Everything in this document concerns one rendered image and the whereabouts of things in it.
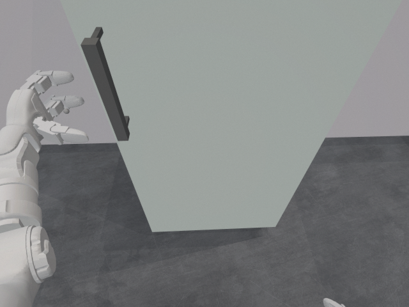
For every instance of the fridge door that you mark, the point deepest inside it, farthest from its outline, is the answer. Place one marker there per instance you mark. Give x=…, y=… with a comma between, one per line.
x=229, y=100

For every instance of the robot left hand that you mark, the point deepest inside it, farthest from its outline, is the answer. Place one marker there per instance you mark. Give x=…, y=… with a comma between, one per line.
x=25, y=108

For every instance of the left robot forearm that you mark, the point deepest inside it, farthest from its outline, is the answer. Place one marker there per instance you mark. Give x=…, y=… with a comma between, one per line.
x=19, y=148

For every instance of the handle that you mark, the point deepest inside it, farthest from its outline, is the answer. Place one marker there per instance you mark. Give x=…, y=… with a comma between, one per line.
x=97, y=62

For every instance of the left robot upper arm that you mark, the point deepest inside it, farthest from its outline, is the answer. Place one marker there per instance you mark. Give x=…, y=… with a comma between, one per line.
x=26, y=259

